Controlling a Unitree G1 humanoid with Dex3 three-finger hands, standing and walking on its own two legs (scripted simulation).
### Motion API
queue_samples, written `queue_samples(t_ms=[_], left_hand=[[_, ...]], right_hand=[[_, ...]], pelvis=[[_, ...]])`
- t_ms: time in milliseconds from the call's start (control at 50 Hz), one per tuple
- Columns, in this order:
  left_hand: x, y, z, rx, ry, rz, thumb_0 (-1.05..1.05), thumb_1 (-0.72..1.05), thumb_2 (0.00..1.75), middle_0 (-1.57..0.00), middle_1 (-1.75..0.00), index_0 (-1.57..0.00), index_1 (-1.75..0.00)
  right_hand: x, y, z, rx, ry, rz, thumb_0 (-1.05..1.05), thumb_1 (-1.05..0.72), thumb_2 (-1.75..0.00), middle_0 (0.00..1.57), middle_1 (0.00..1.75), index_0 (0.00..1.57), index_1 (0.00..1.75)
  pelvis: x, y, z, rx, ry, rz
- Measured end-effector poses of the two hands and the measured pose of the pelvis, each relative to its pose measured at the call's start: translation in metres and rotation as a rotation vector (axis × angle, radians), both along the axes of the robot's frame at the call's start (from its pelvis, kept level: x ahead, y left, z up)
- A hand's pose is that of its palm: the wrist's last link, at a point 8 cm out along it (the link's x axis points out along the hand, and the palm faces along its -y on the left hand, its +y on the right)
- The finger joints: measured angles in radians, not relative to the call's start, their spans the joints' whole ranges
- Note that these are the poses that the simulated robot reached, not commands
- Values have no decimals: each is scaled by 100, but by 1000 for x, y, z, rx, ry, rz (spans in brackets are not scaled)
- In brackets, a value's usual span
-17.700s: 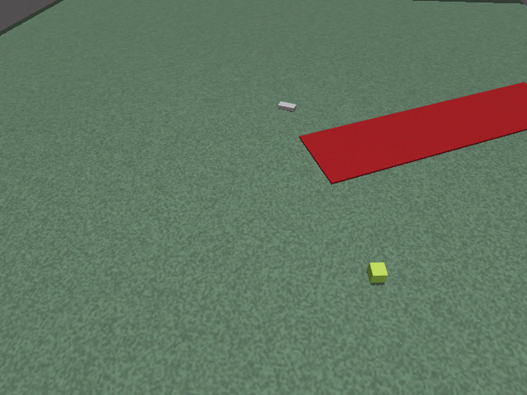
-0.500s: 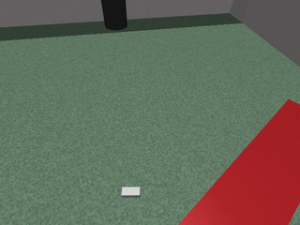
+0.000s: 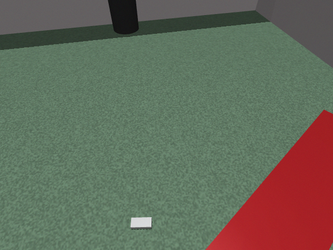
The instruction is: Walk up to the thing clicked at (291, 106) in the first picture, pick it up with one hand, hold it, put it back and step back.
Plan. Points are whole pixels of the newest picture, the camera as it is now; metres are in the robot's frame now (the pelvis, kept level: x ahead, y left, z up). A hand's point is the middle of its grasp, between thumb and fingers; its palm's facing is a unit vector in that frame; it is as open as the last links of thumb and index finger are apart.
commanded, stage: walk up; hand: left
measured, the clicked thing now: (141, 222) +0.41 +0.19 -0.77
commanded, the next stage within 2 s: none
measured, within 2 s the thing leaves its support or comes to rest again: neither
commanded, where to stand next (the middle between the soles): +0.04 -0.04 m, yaw +0 degrees
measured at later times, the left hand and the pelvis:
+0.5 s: hand out of the picture +0.14 +0.28 -0.16, palm faces -0.06 -0.95 -0.32, open 7.4 cm; pelvis +0.02 +0.03 +0.00, yaw +0 degrees
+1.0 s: hand out of the picture +0.11 +0.26 -0.16, palm faces -0.01 -0.95 -0.31, open 7.4 cm; pelvis +0.01 +0.01 +0.00, yaw +1 degrees
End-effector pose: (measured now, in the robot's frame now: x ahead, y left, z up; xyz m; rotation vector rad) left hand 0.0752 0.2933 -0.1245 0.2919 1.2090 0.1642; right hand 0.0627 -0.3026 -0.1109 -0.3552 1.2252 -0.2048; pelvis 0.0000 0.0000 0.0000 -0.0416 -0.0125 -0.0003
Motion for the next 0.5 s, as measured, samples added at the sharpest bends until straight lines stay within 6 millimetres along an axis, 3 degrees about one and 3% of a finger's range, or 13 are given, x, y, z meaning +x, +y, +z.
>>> queue_samples(t_ms=[140, 240, 360, 500], left_hand=[[35, 3, -4, -17, -41, -5, 0, 91, 90, -21, -30, -20, -30], [50, 11, -6, -14, -45, -15, 0, 91, 90, -21, -30, -20, -30], [59, 21, -5, -5, -38, -28, 0, 91, 90, -21, -30, -20, -30], [63, 30, -3, 8, -28, -43, 1, 91, 90, -21, -30, -20, -30]], right_hand=[[35, 4, 10, -27, -49, 4, 1, -90, -90, 20, 30, 20, 30], [49, 11, 13, -36, -76, -3, 1, -90, -90, 20, 30, 20, 30], [49, 22, 11, -30, -70, -13, 1, -90, -90, 20, 30, 20, 30], [33, 33, 6, -13, -31, -32, 1, -90, -90, 20, 30, 20, 30]], pelvis=[[16, 6, -1, -8, 9, -2], [22, 13, -1, -9, 12, -5], [23, 22, -1, -7, 15, -7], [22, 28, -1, -5, 15, -6]])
